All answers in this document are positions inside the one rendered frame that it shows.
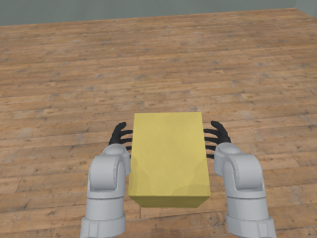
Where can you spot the robot right hand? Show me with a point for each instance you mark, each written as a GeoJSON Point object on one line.
{"type": "Point", "coordinates": [222, 135]}

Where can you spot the left robot forearm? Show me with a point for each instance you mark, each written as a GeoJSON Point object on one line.
{"type": "Point", "coordinates": [104, 215]}

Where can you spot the carton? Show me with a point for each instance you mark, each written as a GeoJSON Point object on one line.
{"type": "Point", "coordinates": [168, 161]}

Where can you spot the robot left hand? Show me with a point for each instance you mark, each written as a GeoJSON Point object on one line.
{"type": "Point", "coordinates": [117, 134]}

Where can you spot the right robot forearm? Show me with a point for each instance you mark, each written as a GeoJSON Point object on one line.
{"type": "Point", "coordinates": [243, 177]}

